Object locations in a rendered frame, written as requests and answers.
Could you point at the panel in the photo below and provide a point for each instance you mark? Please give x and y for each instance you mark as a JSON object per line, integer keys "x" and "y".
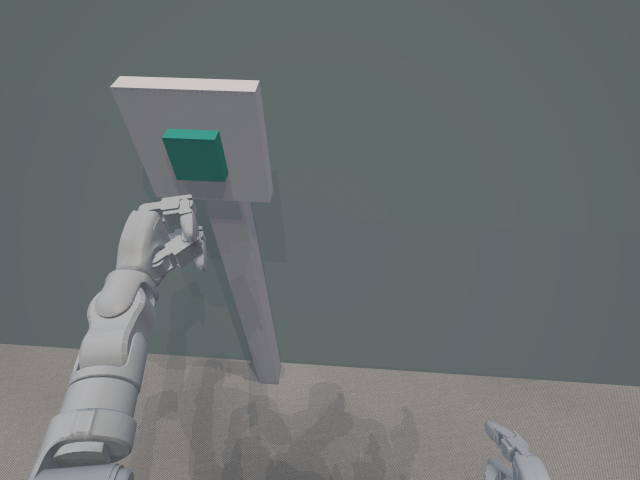
{"x": 151, "y": 105}

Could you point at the right robot hand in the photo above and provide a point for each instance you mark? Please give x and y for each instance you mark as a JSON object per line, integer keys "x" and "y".
{"x": 515, "y": 449}

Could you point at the button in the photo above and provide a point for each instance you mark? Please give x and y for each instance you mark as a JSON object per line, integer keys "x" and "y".
{"x": 196, "y": 155}

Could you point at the left robot forearm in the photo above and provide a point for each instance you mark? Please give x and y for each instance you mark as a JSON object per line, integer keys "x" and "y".
{"x": 95, "y": 425}

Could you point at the left robot hand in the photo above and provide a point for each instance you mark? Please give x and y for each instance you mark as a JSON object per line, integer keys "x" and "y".
{"x": 146, "y": 246}

